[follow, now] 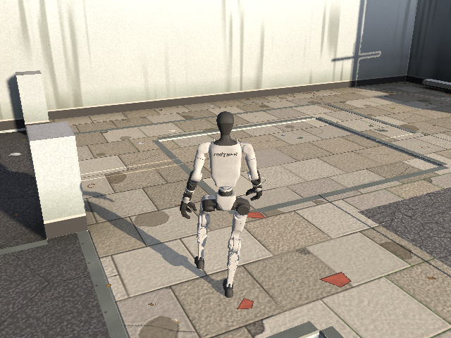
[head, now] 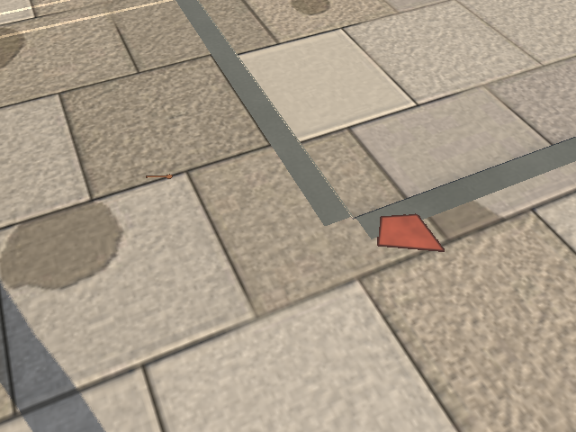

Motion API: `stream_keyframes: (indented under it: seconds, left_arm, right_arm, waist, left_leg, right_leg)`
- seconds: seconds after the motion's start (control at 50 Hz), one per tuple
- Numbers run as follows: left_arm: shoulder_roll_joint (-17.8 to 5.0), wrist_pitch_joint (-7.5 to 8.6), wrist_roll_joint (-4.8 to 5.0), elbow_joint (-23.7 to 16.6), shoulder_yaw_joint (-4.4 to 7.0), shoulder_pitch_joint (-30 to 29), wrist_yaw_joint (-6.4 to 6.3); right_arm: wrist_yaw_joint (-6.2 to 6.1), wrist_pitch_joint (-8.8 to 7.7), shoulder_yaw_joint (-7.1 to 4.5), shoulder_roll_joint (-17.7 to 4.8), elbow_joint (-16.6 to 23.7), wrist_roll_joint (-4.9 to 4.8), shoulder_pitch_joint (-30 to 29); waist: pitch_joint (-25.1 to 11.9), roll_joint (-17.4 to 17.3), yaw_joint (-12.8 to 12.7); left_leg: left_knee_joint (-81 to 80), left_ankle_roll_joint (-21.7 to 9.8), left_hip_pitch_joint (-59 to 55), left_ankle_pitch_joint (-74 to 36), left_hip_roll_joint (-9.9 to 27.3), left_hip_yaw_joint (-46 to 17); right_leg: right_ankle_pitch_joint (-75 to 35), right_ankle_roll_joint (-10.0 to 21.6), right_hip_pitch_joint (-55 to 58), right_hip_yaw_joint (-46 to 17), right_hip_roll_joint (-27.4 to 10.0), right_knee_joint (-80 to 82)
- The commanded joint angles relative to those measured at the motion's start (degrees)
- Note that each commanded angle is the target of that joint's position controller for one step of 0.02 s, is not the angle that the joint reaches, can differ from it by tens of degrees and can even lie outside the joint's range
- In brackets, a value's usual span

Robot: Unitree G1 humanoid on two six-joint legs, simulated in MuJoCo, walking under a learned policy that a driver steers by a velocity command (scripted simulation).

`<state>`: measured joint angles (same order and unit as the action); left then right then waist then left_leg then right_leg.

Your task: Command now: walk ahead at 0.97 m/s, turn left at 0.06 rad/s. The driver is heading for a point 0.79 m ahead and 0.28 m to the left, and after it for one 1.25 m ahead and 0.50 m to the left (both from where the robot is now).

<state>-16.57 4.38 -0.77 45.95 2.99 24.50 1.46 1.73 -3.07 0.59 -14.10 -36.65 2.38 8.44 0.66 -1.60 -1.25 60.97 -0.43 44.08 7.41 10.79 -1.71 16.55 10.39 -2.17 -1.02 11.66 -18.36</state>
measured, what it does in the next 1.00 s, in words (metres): walks ahead, turning left: left foot, then right foot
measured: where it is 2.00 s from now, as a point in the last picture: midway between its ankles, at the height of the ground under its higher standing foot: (98, 179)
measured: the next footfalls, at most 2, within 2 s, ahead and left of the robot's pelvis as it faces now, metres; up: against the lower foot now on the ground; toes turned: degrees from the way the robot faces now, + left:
left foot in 0.22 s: +0.42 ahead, +0.09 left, +0.00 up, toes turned +8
right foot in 0.64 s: +0.88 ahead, +0.02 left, +0.00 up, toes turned +31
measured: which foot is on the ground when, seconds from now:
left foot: up 0.00-0.20, down 0.22-0.62, up 0.64-1.00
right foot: down 0.00-0.22, up 0.24-0.62, down 0.64-1.00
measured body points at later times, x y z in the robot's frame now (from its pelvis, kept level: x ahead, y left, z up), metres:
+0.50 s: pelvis +0.49 +0.07 +0.01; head +0.51 +0.08 +0.45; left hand +0.69 +0.32 -0.04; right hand +0.51 -0.22 -0.12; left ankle +0.39 +0.08 -0.73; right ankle +0.73 -0.07 -0.66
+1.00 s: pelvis +0.93 +0.21 -0.02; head +0.95 +0.24 +0.43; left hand +0.66 +0.35 -0.14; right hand +1.29 +0.28 -0.05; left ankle +1.01 +0.41 -0.68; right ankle +0.85 +0.00 -0.73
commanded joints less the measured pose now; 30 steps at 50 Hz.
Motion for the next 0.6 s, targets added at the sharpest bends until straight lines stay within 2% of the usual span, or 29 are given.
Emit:
stream_keyframes:
  seconds: [0.02,0.06,0.08,0.14,0.16,0.18,0.2,0.22,0.24,0.26,0.28,0.3,0.32,0.34,0.36,0.38,0.4,0.42,0.46,0.48,0.52,0.54,0.56,0.58,0.6]
  left_arm:
    - [-6.45,2.85,0.47,-2.06,1.16,1.17,0.23]
    - [-7.11,3.42,0.47,-0.53,0.84,2.76,-0.33]
    - [-7.51,3.61,0.17,0.11,0.7,2.97,-0.68]
    - [-10.46,3.3,-0.74,0.17,1.13,0.32,-2.59]
    - [-11.37,2.53,-1.71,-0.09,1.49,-1.25,-3.42]
    - [-12.01,1.44,-2.74,-0.69,1.87,-3.58,-4.09]
    - [-12.92,0.42,-3.27,-1.88,2.26,-8.2,-4.55]
    - [-12.83,0.1,-2.8,-2.74,2.44,-13.86,-4.38]
    - [-0.15,2.02,-2.96,-6.56,-0.82,-13.97,-2.87]
    - [-0.29,2.98,0.06,-10.36,-2.27,-5.43,-2.01]
    - [-5.12,3.91,-1.43,-9.39,-2.45,-9.69,-1.75]
    - [-6.51,4.24,-1.89,-9.75,-2.36,-12.54,-1.23]
    - [-5.57,3.59,-3.17,-10.59,-2.74,-15.15,-1.33]
    - [-4.68,2.11,-4.02,-11.09,-3.24,-14.22,-1.17]
    - [-3.88,0.57,-4.33,-11.25,-3.78,-14.09,-1.01]
    - [-3.39,-0.31,-4.33,-12.46,-4.2,-15.55,-0.9]
    - [-3.44,-0.46,-4.01,-14.0,-4.51,-18.9,-0.66]
    - [-3.42,-0.3,-3.28,-15.57,-4.75,-22.73,-0.38]
    - [-1.72,-0.05,-1.94,-17.44,-5.45,-28.6,0.04]
    - [-1.24,0.03,-1.53,-17.77,-5.55,-29.94,0.08]
    - [-1.91,0.24,-1.05,-18.27,-5.27,-31.53,-0.16]
    - [-2.33,0.45,-0.99,-18.59,-5.12,-32.07,-0.33]
    - [-2.96,0.69,-1.07,-18.45,-4.85,-31.22,-0.58]
    - [-4.6,0.93,-1.1,-17.59,-4.09,-28.31,-1.03]
    - [-7.41,1.23,-0.81,-15.74,-2.78,-21.7,-1.71]
  right_arm:
    - [0.81,-0.11,-0.7,-4.24,2.81,-1.24,-6.0]
    - [1.39,-0.5,-0.51,-3.63,2.48,-2.15,-8.51]
    - [1.52,-0.68,-0.59,-3.91,2.09,-2.45,-8.58]
    - [1.47,-0.69,-1.69,-7.09,-1.12,-2.31,-3.14]
    - [1.27,-0.28,-2.42,-9.04,-3.04,-2.12,2.52]
    - [0.92,0.12,-3.5,-11.33,-6.37,-2.15,12.69]
    - [0.4,0.48,-4.73,-13.33,-10.47,-2.3,25.51]
    - [-0.46,0.93,-6.37,-15.44,-13.24,-2.32,36.03]
    - [-0.73,1.77,-6.47,-15.72,-14.49,-1.87,31.45]
    - [-0.78,1.58,-6.9,-17.68,-10.91,-0.82,22.82]
    - [-1.04,1.53,-6.62,-12.74,-8.33,-1.0,18.55]
    - [-1.14,1.42,-5.89,-9.89,-9.23,-1.33,16.87]
    - [-1.03,0.82,-5.49,-9.13,-10.1,-1.62,16.33]
    - [-1.45,-0.03,-5.31,-9.72,-10.09,-1.73,16.06]
    - [-1.42,-0.72,-4.94,-9.29,-10.62,-1.77,15.68]
    - [-1.12,-1.51,-5.11,-10.27,-10.33,-1.96,15.39]
    - [-1.06,-1.94,-5.54,-11.42,-9.97,-2.01,15.13]
    - [-1.16,-2.1,-5.76,-11.59,-9.84,-2.1,15.59]
    - [-0.98,-2.13,-6.15,-11.34,-10.13,-2.88,17.21]
    - [-0.79,-2.06,-6.49,-11.78,-10.39,-3.22,18.52]
    - [-0.69,-1.81,-7.15,-13.0,-10.65,-3.16,20.36]
    - [-0.92,-1.64,-7.4,-13.26,-10.62,-2.94,20.46]
    - [-1.26,-1.5,-7.6,-13.48,-10.43,-2.81,19.95]
    - [-1.5,-1.55,-7.86,-14.4,-10.14,-2.65,19.18]
    - [-1.45,-1.68,-8.23,-16.2,-9.86,-2.18,18.04]
  waist:
    - [7.45,1.88,-2.01]
    - [6.29,2.23,-3.1]
    - [5.81,2.95,-2.86]
    - [0.09,7.91,1.57]
    - [-3.24,9.46,5.06]
    - [-7.5,9.77,10.15]
    - [-10.37,9.1,16.71]
    - [-10.38,3.41,23.44]
    - [-6.36,-16.87,12.33]
    - [-19.07,-17.12,5.59]
    - [-12.9,-1.37,6.96]
    - [-4.95,6.92,3.83]
    - [-0.14,9.95,1.93]
    - [1.88,9.38,-0.18]
    - [4.45,8.6,-1.69]
    - [5.7,6.97,-2.01]
    - [6.68,5.81,-1.17]
    - [7.56,4.23,0.22]
    - [7.11,1.45,3.59]
    - [5.76,0.61,5.25]
    - [3.4,-1.21,7.45]
    - [2.78,-1.8,7.75]
    - [1.72,-1.97,7.22]
    - [-0.82,-2.07,5.76]
    - [-5.82,-1.76,2.28]
  left_leg:
    - [-12.75,-1.98,-4.15,-12.25,-2.4,6.78]
    - [-20.55,-4.07,-7.46,-17.55,-5.71,9.06]
    - [-23.16,-5.23,-8.94,-19.09,-7.6,9.34]
    - [-25.88,-7.05,-16.26,-16.48,-14.47,11.58]
    - [-25.26,-7.66,-21.01,-12.83,-16.92,12.04]
    - [-23.93,-8.48,-29.82,-8.93,-19.2,12.14]
    - [-25.87,-10.36,-39.57,-6.61,-17.91,9.34]
    - [-30.37,-14.29,-49.38,-2.59,-14.53,3.66]
    - [-20.96,-18.37,-63.02,-15.52,-6.19,-13.43]
    - [-37.97,-29.6,-71.51,10.29,4.1,-44.4]
    - [-47.4,-26.58,-62.77,23.51,4.23,-47.59]
    - [-49.44,-23.13,-50.06,24.29,2.37,-42.04]
    - [-49.75,-20.7,-40.4,17.74,-1.08,-36.0]
    - [-50.19,-20.08,-33.7,14.84,-3.33,-32.21]
    - [-51.38,-19.57,-26.99,13.52,-5.68,-28.55]
    - [-52.53,-19.35,-21.8,11.52,-7.76,-25.43]
    - [-54.15,-19.28,-18.64,8.15,-9.31,-23.07]
    - [-55.15,-18.8,-16.66,4.13,-10.29,-21.58]
    - [-54.3,-15.63,-17.88,-4.0,-12.52,-18.98]
    - [-53.29,-14.37,-20.81,-9.2,-12.56,-18.94]
    - [-50.41,-12.99,-28.91,-17.81,-11.34,-20.05]
    - [-48.41,-12.3,-32.4,-20.47,-10.81,-20.48]
    - [-45.73,-11.17,-34.9,-23.54,-10.62,-20.89]
    - [-40.76,-9.89,-37.05,-30.89,-10.54,-21.25]
    - [-31.78,-8.61,-38.56,-37.11,-10.69,-20.86]
  right_leg:
    - [-30.32,-2.37,-8.7,-3.04,-12.49,13.62]
    - [-40.03,-4.43,-3.35,0.79,-13.98,16.33]
    - [-46.3,-5.42,-0.01,2.65,-14.98,16.81]
    - [-75.18,-8.69,10.89,6.88,-17.87,9.18]
    - [-84.42,-9.58,13.35,7.65,-19.28,1.88]
    - [-90.49,-10.1,12.73,8.15,-20.18,-10.62]
    - [-89.84,-10.26,8.39,8.53,-20.15,-28.3]
    - [-65.04,-10.04,-2.9,10.51,-13.36,-57.66]
    - [11.55,-11.53,-35.29,4.6,-2.69,-80.54]
    - [12.57,-11.68,-47.96,-6.96,-4.24,-85.7]
    - [4.54,-9.57,-47.79,-8.5,-8.63,-78.22]
    - [0.24,-8.73,-44.44,-7.67,-11.51,-70.21]
    - [1.1,-9.14,-41.2,-6.48,-13.23,-65.61]
    - [1.74,-10.25,-38.43,-6.05,-14.33,-62.74]
    - [2.24,-11.2,-36.67,-4.88,-15.92,-58.49]
    - [1.98,-11.97,-34.46,-3.29,-16.82,-52.6]
    - [-1.19,-12.69,-32.73,-1.58,-17.38,-46.15]
    - [-5.89,-13.41,-31.04,-0.37,-17.52,-39.58]
    - [-17.21,-13.59,-26.72,0.97,-16.51,-26.95]
    - [-21.48,-13.31,-25.12,1.6,-15.25,-22.82]
    - [-23.76,-12.57,-24.45,1.79,-13.32,-17.66]
    - [-22.97,-12.21,-23.94,1.32,-12.73,-14.73]
    - [-21.62,-11.9,-21.28,0.87,-11.85,-11.43]
    - [-18.65,-11.39,-16.35,0.6,-10.38,-9.69]
    - [-13.39,-10.65,-8.78,0.25,-9.25,-9.91]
